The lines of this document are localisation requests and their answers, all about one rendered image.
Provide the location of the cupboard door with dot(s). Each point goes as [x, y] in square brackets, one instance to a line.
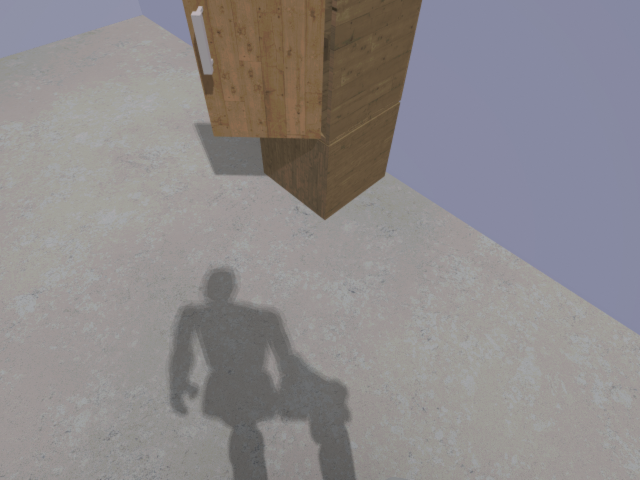
[268, 66]

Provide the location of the handle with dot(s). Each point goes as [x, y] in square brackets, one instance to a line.
[202, 42]

